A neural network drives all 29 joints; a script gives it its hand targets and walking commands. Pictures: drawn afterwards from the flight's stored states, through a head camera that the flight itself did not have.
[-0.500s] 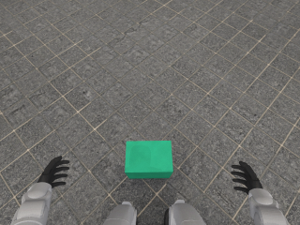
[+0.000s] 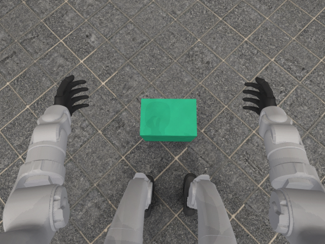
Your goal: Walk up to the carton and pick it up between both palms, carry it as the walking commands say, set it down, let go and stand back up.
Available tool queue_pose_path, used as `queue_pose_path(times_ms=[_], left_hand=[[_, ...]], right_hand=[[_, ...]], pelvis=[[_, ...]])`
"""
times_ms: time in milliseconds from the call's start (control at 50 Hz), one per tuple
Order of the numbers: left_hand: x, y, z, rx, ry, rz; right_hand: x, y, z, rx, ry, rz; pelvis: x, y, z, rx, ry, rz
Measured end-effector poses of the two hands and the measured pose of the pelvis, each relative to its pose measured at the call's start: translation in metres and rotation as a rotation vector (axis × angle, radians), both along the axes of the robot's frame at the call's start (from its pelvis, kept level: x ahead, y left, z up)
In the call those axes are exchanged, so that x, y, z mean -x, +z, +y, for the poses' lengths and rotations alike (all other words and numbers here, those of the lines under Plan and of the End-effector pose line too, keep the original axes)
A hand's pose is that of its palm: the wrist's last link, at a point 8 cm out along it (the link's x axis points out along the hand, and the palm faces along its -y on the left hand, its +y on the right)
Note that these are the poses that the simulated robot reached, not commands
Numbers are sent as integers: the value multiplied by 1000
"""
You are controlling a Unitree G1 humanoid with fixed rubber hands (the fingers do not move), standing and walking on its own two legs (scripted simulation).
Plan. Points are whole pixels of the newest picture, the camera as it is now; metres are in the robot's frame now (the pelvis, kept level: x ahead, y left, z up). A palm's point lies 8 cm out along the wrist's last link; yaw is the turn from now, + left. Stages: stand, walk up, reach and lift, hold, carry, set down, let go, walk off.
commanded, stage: reach and lift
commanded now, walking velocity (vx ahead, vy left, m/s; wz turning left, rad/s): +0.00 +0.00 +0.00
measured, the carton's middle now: (168, 122) +0.48 +0.02 -0.57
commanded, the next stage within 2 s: none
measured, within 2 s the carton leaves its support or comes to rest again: neither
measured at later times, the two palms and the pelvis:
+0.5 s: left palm (89, 82) +0.49 +0.25 -0.13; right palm (245, 83) +0.52 -0.19 -0.14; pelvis +0.02 +0.01 -0.03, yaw +0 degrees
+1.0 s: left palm (104, 101) +0.49 +0.25 -0.28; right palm (228, 100) +0.51 -0.19 -0.29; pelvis -0.01 +0.01 -0.17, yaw +0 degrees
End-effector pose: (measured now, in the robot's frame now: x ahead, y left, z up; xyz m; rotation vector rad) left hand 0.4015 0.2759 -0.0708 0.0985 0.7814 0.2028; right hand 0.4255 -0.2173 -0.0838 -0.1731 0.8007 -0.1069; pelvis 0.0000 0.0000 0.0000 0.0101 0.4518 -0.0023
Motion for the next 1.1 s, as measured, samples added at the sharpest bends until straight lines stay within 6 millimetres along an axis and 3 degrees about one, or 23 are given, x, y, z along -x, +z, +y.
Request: queue_pose_path(times_ms=[160,380,540,640,940,1100], left_hand=[[-46,-22,-13,44,3,-70],[-93,-45,-24,48,-8,-142],[-91,-67,-23,44,-7,-143],[-89,-87,-21,48,-4,-129],[-85,-190,-25,38,-4,-131],[-85,-236,-26,38,18,-125]], right_hand=[[-49,-19,20,-50,5,-67],[-91,-42,28,-85,2,-144],[-88,-64,24,-89,-12,-149],[-87,-85,24,-94,-16,-134],[-88,-186,28,-93,-39,-147],[-87,-235,30,-91,-48,-137]], pelvis=[[7,-16,5,-1,-5,128],[-11,-28,9,-3,-6,279],[-23,-36,11,-2,-5,356],[-21,-53,11,-2,-5,383],[8,-153,6,-3,-2,392],[21,-196,4,-4,-3,362]])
